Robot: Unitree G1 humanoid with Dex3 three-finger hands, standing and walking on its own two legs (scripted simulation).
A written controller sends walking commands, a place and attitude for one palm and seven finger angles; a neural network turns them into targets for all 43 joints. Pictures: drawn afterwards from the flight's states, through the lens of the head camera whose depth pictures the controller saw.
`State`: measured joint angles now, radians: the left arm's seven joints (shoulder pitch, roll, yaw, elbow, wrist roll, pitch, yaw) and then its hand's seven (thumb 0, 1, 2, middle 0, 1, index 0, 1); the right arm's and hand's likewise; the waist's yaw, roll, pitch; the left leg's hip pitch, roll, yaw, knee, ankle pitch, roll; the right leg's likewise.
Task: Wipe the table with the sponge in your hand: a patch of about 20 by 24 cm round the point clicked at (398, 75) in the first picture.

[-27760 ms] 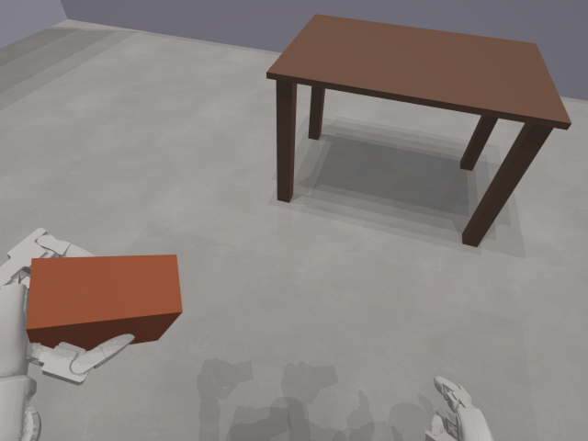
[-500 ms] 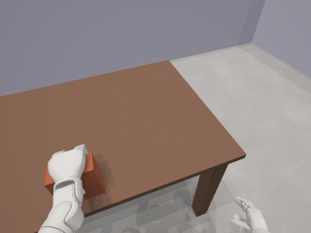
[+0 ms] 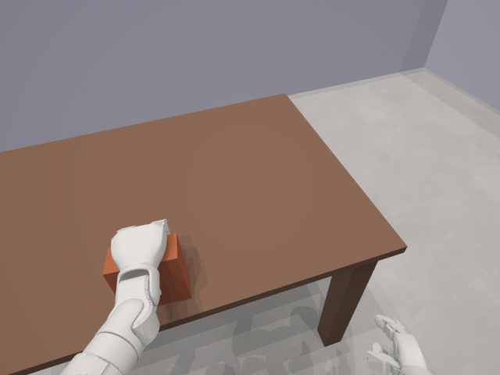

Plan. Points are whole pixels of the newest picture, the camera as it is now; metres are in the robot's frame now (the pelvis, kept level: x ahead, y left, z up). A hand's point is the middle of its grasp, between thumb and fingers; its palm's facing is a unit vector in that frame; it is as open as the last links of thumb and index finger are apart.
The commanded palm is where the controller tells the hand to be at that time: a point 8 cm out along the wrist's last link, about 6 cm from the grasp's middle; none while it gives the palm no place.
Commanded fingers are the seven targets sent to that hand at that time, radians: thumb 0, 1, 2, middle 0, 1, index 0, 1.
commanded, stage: slide across to the third lane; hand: left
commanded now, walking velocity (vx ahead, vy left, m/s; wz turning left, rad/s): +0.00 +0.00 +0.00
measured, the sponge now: (154, 280) +0.29 +0.24 -0.05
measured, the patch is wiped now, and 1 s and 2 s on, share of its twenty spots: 0.80 0.85 0.95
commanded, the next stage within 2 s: wipe forward along the third lane in 0.22 s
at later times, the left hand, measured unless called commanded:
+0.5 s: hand (171, 254) +0.32 +0.20 +0.00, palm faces -0.09 -0.03 -1.00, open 10.4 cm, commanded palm +0.30 +0.18 +0.04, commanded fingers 0.00 0.10 1.30 -1.20 -1.60 -1.20 -1.60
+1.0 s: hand (173, 232) +0.36 +0.21 +0.00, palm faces -0.11 +0.00 -0.99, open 10.4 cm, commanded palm +0.35 +0.21 +0.03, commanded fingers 0.00 0.10 1.30 -1.20 -1.60 -1.20 -1.60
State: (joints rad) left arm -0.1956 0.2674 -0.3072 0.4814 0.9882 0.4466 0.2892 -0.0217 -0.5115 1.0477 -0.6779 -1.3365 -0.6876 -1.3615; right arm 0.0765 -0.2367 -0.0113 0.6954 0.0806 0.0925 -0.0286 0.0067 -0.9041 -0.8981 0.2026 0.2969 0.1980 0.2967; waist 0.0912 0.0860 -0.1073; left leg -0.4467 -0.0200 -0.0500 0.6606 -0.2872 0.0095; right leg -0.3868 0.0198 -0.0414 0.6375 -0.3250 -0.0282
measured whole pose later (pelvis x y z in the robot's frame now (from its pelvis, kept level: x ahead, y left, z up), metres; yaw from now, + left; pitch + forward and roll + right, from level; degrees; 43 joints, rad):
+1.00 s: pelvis -0.03 -0.03 -0.01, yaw -2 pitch +10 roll +0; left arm -0.58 0.30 -0.15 0.96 0.99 0.34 0.33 -0.01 -0.57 1.07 -0.75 -1.27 -0.76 -1.29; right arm 0.18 -0.25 -0.02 0.74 0.07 0.12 -0.06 0.00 -0.90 -0.90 0.20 0.30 0.20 0.30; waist 0.00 0.07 -0.14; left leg -0.63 0.02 -0.05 0.72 -0.27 0.00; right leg -0.59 0.06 -0.04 0.72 -0.30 -0.06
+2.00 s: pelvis -0.01 +0.01 -0.02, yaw -4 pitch +19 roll -3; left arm -0.91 0.46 -0.04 1.26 1.05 0.31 0.32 0.00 -0.57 1.07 -0.75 -1.28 -0.76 -1.31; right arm 0.28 -0.25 0.00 0.74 0.05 0.07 -0.02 0.00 -0.90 -0.90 0.20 0.30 0.20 0.30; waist -0.11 0.05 -0.17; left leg -0.83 0.02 -0.04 0.83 -0.32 0.02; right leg -0.76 0.07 -0.02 0.74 -0.31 -0.01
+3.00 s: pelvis +0.05 +0.02 +0.00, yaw -2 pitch +11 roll -2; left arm -0.42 0.22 -0.30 0.68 0.99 0.54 0.35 -0.01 -0.49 1.05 -0.64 -1.38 -0.65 -1.40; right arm 0.09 -0.23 -0.01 0.67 0.07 0.22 0.04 0.00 -0.91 -0.90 0.20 0.30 0.20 0.30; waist 0.04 0.05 -0.18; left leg -0.52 -0.02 -0.05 0.70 -0.36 0.03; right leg -0.43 0.03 -0.02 0.61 -0.36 -0.01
